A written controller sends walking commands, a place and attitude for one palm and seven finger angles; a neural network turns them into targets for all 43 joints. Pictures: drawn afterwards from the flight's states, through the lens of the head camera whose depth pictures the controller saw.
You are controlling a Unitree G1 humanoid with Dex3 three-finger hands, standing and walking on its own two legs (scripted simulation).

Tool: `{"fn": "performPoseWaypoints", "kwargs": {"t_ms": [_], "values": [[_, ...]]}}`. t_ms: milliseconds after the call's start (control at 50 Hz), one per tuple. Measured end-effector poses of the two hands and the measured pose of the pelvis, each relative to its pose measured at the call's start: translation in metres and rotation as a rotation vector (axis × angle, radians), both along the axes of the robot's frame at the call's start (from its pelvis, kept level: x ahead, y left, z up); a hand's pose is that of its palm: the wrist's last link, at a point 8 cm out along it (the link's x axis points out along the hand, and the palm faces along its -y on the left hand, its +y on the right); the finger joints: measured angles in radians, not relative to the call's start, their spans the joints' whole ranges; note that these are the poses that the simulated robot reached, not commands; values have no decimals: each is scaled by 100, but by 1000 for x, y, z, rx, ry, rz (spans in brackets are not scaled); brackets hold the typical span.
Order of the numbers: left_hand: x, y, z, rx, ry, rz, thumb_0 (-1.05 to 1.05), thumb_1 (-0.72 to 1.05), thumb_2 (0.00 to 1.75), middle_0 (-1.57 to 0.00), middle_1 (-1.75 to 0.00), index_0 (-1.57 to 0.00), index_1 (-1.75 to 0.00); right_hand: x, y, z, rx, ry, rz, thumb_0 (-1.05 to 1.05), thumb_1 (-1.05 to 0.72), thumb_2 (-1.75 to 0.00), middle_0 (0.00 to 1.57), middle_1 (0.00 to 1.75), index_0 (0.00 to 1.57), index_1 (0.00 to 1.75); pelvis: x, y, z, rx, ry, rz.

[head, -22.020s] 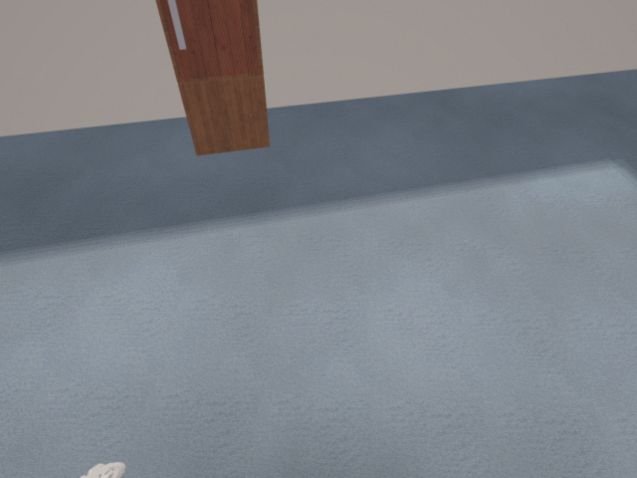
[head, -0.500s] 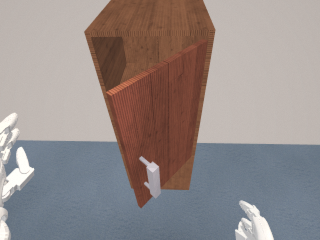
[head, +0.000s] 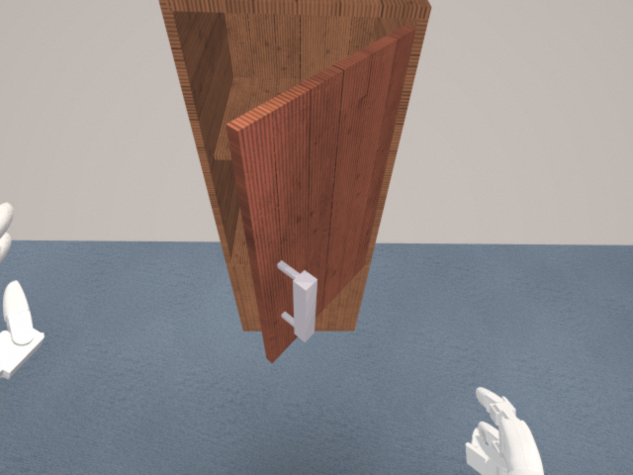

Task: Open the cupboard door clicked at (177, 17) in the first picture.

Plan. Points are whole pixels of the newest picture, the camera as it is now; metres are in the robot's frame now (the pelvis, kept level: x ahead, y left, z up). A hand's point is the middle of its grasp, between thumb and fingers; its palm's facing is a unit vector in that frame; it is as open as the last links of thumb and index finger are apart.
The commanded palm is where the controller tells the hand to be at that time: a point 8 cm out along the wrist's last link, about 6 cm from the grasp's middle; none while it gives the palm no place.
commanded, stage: step back with the hand held close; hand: left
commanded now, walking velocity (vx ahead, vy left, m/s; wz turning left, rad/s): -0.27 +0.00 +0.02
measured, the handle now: (294, 301) +0.40 +0.06 -0.10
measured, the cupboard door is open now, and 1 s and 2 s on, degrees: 49 49 49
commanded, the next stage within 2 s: stop stepping back and stand still in 0.64 s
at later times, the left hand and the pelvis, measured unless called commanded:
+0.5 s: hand out of the picture +0.14 +0.28 +0.17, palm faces +0.44 -0.75 -0.50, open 7.4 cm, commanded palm +0.07 +0.31 +0.18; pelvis -0.06 +0.00 -0.01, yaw +2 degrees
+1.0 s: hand out of the picture +0.08 +0.29 +0.16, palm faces +0.49 -0.80 -0.36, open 7.4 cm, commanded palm +0.02 +0.32 +0.18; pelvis -0.11 +0.01 -0.02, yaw +2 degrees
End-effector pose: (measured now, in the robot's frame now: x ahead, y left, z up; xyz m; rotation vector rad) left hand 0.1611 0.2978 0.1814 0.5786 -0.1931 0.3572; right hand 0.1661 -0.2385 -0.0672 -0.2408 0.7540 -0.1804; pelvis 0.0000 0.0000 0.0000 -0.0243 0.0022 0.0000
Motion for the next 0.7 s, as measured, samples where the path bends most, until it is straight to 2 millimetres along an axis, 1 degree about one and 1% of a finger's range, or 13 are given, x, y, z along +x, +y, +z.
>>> {"fn": "performPoseWaypoints", "kwargs": {"t_ms": [100,180,280,380,460,500,560,600,640,700], "values": [[-21,3,-1,20,-37,21,1,89,90,-21,-30,-21,-30,-14,5,-5,2,-21,30,2,-90,-90,20,30,21,30,-16,0,-6,-7,-8,7],[-35,2,-4,0,-65,34,1,89,90,-21,-30,-21,-30,-26,6,-10,-3,-13,48,2,-90,-90,20,30,21,30,-27,-1,-9,-15,-10,13],[-44,0,-5,-37,-104,10,1,89,90,-21,-30,-21,-30,-46,4,-12,-28,21,41,2,-90,-90,20,30,21,30,-37,2,-10,-25,-6,20],[-47,8,-2,3,-110,-21,1,89,90,-21,-30,-21,-30,-63,4,-11,-50,39,14,2,-90,-90,20,30,21,30,-48,7,-10,-46,-5,30],[-58,16,8,56,-113,-8,1,89,90,-22,-30,-21,-30,-70,10,-9,-37,40,33,2,-90,-90,20,30,21,30,-55,4,-7,-56,23,49],[-66,16,10,55,-111,5,1,89,90,-21,-30,-21,-30,-71,12,-9,-25,36,55,2,-90,-90,20,30,21,30,-58,1,-5,-50,51,39],[-75,7,6,34,-96,2,1,89,90,-21,-30,-21,-30,-70,14,-12,-7,25,90,2,-90,-90,20,30,21,30,-68,-4,-7,-27,89,7],[-79,-4,1,31,-83,-28,1,90,90,-21,-30,-21,-30,-70,12,-17,3,18,107,2,-90,-90,20,30,21,30,-82,-8,-10,-14,100,-22],[-80,-15,-2,6,-68,-67,1,90,90,-21,-30,-21,-30,-76,10,-19,15,20,99,2,-90,-90,20,30,21,30,-96,-9,-9,-41,79,-23],[-87,-27,1,10,-76,-139,2,89,90,-21,-30,-21,-30,-89,5,-16,26,-1,60,2,-90,-90,20,30,21,30,-108,-12,-10,-52,41,-16]]}}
